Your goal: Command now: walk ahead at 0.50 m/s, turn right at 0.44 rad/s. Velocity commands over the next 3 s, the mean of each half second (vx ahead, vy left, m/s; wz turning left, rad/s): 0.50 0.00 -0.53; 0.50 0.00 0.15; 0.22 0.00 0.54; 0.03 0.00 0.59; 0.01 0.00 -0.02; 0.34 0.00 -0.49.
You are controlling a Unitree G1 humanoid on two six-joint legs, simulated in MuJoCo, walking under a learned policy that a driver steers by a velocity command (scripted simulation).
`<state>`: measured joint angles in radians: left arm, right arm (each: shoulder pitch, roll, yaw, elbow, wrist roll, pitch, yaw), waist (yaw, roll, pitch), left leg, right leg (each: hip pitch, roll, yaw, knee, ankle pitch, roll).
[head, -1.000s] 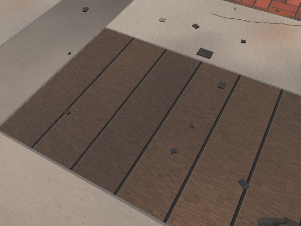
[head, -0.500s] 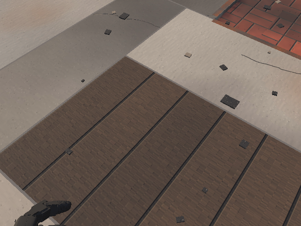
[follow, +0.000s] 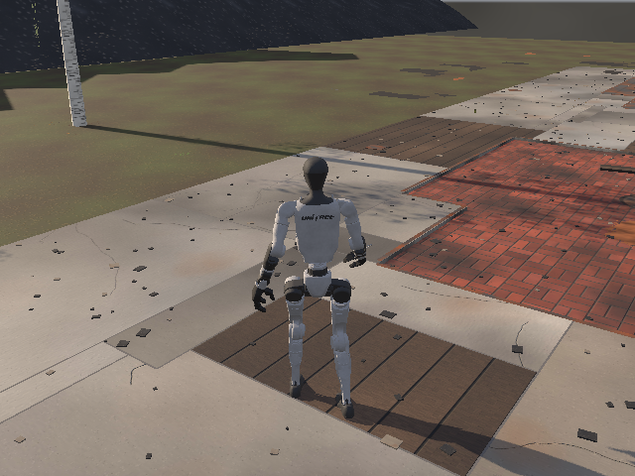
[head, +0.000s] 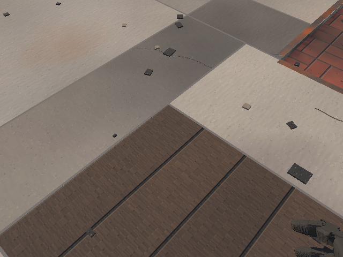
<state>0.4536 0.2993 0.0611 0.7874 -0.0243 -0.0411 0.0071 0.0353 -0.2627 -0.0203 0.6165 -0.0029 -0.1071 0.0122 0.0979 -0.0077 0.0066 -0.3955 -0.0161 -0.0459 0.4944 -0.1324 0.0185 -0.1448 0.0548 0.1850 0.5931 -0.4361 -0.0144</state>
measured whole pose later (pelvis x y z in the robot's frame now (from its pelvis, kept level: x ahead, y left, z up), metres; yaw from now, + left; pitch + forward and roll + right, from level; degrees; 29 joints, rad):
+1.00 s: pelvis +0.52 -0.12 -0.01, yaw -9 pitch +2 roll -2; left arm 0.32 0.29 0.06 0.81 -0.01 -0.05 0.01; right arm 0.12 -0.26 -0.03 0.70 0.02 -0.05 0.06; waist 0.06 0.02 0.02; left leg -0.58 0.03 0.03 0.59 -0.07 0.06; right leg 0.12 0.04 -0.18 0.27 -0.42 -0.01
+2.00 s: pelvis +0.73 -0.12 +0.00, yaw +27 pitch +1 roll -2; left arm 0.11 0.32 0.08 0.73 0.01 0.03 0.03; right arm 0.23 -0.30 -0.07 0.62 -0.01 0.05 0.00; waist 0.00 -0.04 0.06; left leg -0.31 -0.01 -0.03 0.58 -0.30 0.04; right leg -0.48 -0.04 -0.01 0.93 -0.48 0.05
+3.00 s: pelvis +0.91 -0.15 -0.01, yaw +5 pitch +2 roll +1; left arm 0.05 0.29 0.06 0.60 -0.02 -0.02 -0.05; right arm 0.39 -0.32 -0.08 0.80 0.01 -0.06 -0.01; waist -0.08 0.00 0.05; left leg -0.09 0.14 0.14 0.79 -0.50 -0.05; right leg -0.50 0.00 -0.05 0.67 -0.21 -0.07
